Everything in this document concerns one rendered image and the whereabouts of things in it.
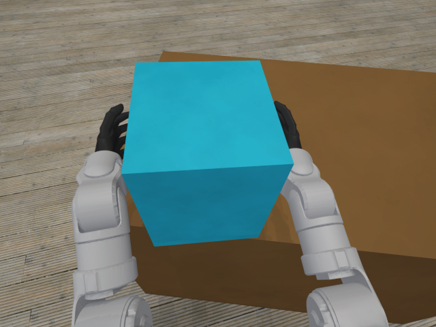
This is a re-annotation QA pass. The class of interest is carton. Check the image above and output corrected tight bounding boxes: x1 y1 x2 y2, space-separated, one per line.
121 61 294 247

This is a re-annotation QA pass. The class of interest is robot left upper arm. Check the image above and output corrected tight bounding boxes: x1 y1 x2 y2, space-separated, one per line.
74 296 153 327

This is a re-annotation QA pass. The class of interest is right robot hand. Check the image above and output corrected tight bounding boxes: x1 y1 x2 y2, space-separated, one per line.
274 101 302 149

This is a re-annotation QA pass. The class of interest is left robot hand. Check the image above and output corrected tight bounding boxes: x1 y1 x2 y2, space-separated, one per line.
95 104 129 159

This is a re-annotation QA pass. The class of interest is pedestal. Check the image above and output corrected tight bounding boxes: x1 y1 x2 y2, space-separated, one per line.
120 51 436 324

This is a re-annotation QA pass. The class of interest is robot left forearm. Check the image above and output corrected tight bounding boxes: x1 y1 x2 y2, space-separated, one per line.
72 151 138 327

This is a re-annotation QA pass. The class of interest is robot right forearm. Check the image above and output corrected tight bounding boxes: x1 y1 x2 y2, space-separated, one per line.
280 148 389 327

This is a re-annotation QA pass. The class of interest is robot right upper arm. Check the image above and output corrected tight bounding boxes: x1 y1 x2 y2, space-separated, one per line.
307 281 388 327

